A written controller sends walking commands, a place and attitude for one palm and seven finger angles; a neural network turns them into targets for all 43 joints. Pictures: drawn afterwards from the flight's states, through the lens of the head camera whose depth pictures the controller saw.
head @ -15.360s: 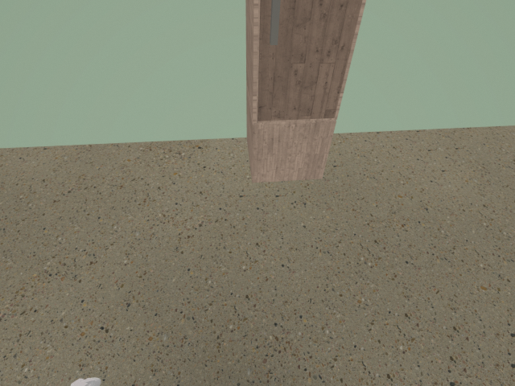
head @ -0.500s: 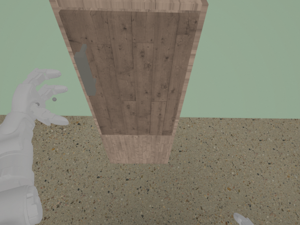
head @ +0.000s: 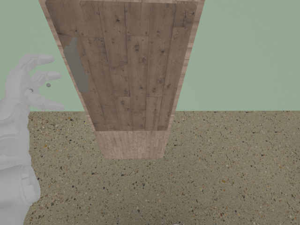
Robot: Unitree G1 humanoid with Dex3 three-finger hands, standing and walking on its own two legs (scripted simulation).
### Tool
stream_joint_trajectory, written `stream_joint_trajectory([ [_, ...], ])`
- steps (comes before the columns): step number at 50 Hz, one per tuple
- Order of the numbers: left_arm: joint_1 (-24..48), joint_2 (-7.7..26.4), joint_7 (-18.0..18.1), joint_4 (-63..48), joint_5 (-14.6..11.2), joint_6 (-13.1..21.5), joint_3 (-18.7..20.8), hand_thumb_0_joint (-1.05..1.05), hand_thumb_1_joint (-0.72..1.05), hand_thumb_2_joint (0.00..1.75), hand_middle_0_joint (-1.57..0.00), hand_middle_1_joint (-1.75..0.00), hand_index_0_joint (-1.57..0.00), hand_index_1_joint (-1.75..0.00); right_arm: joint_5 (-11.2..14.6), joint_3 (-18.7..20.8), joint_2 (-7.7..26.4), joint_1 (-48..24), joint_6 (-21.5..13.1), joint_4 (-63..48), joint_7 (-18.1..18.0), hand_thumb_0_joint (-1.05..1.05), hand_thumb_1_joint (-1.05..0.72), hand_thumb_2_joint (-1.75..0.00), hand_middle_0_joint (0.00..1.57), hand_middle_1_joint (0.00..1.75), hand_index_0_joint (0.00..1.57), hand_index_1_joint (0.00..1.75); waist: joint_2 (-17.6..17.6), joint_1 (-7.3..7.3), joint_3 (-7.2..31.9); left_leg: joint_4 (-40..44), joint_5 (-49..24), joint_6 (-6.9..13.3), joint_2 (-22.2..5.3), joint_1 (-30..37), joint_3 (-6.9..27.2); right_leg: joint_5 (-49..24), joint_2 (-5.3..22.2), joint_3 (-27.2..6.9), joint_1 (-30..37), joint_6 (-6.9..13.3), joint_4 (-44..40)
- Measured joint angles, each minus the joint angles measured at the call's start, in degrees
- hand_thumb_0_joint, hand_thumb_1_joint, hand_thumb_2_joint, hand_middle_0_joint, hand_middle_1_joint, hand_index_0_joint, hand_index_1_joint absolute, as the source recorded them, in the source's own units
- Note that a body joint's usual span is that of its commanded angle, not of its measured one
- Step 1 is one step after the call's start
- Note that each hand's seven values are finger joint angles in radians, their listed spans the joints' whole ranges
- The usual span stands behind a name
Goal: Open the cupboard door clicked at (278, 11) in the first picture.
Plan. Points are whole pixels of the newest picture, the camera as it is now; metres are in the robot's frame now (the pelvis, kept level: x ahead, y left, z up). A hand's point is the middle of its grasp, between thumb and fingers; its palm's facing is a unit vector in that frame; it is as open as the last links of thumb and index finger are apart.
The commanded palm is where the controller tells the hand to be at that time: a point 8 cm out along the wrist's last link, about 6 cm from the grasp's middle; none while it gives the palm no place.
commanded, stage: move the hooked fingers beside the handle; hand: left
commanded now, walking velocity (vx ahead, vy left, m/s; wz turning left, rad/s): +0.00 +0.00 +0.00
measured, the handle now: (79, 65) +0.53 +0.21 +0.11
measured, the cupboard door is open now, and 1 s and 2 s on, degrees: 0 0 0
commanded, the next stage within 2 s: slide the fingers in behind the handle in 0.98 s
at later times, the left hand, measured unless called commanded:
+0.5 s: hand (50, 79) +0.47 +0.27 +0.12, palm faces +0.02 -1.00 +0.00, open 14.0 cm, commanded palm +0.45 +0.31 +0.11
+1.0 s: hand (50, 82) +0.46 +0.26 +0.11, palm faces +0.02 -1.00 +0.00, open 14.0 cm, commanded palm +0.44 +0.31 +0.11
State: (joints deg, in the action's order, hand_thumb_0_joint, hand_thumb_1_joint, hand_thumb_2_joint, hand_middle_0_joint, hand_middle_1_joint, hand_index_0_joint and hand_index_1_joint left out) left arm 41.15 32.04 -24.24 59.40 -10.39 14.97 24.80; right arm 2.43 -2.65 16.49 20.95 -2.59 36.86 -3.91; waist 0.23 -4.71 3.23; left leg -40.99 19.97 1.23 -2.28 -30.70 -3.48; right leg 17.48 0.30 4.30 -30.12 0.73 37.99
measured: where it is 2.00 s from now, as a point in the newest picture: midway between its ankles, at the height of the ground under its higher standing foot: outside the picture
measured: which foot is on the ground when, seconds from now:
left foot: down 0.00-1.00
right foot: down 0.00-1.00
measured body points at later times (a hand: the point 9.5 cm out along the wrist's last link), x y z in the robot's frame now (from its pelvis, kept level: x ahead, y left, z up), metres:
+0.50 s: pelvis +0.00 +0.00 -0.01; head +0.09 +0.02 +0.43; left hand +0.46 +0.32 +0.12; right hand +0.00 -0.27 -0.11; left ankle +0.00 +0.10 -0.72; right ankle +0.01 -0.11 -0.72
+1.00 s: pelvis +0.01 +0.01 -0.01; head +0.08 +0.03 +0.44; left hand +0.45 +0.32 +0.12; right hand +0.07 -0.26 -0.11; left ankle +0.00 +0.10 -0.72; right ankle +0.01 -0.11 -0.72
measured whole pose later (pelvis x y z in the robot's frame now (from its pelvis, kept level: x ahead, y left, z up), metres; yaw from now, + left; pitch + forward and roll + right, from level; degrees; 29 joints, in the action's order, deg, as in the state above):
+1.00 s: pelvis +0.01 +0.01 -0.01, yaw +0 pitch +12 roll -2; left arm 44.5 33.1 -24.1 62.1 -9.7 15.4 24.5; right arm 2.0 -3.1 15.9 20.4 1.2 34.7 -3.0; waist 0.2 -5.4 4.4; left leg -44.6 22.0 1.8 -2.4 -35.1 -3.1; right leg 18.7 0.2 4.4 -33.8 0.1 40.1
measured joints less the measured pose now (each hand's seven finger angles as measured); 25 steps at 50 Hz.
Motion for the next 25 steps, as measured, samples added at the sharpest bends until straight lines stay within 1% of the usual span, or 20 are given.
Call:
stream_joint_trajectory([
  [3, 2.4, 1.2, -0.3, 3.0, 0.4, 0.3, 0.1, -0.02, -0.5, 0.3, -0.3, -1.2, -0.3, -1.2, 0.0, -0.2, 0.1, -0.1, 0.4, 0.2, -0.1, 0.0, -0.9, -0.9, 0.21, 0.3, 0.2, 0.3, -0.1, -0.54, 0.0, -0.6, 0.1, 0.0, -0.1, -1.0, 0.2, 0.0, -0.1, 0.1, -0.9, 0.0, 0.4],
  [7, 5.5, 3.1, -0.3, 6.1, 1.5, 0.3, 0.1, -0.02, -0.5, 0.3, -0.3, -1.2, -0.3, -1.2, -0.2, -0.4, 0.3, 0.1, 0.8, 0.2, -0.2, 0.0, -0.9, -0.9, 0.21, 0.3, 0.2, 0.3, -0.1, -1.44, -0.2, -1.5, 0.1, 0.0, -0.2, -2.8, 0.3, 0.0, -0.1, 0.3, -2.6, 0.1, 1.1],
  [13, 8.2, 5.4, -1.1, 8.7, 2.1, 1.1, 1.7, -0.02, -0.5, 0.3, -0.3, -1.2, -0.3, -1.2, -0.5, -0.3, 0.6, 1.2, 1.8, 0.1, 0.0, 0.0, -0.9, -0.9, 0.21, 0.3, 0.2, 0.3, -0.3, -2.51, 0.0, -2.4, 0.4, 0.0, -0.6, -4.8, 0.1, 0.0, -0.4, 0.0, -4.6, 0.1, 1.7],
  [19, 7.0, 6.7, -1.9, 8.5, 2.1, 0.8, 2.8, -0.01, -0.5, 0.3, -0.3, -1.2, -0.3, -1.2, -0.5, -0.1, 0.7, 3.0, 3.3, -0.8, 0.2, 0.0, -0.9, -0.9, 0.21, 0.3, 0.2, 0.3, -0.3, -3.02, 0.2, -2.8, 0.8, 0.1, -0.9, -5.8, -0.5, 0.1, -0.7, -0.6, -5.7, 0.0, 2.0],
  [25, 5.4, 5.9, -2.0, 5.9, 1.6, 1.6, 3.5, -0.02, -0.5, 0.3, -0.3, -1.2, -0.3, -1.2, -0.6, 0.1, 0.4, 3.6, 4.0, -0.5, 0.4, 0.0, -0.9, -0.9, 0.21, 0.3, 0.2, 0.3, -0.5, -2.79, 0.4, -3.2, 1.2, 0.2, -0.9, -6.1, -0.4, 0.2, -0.8, -0.6, -5.9, -0.2, 1.9],
])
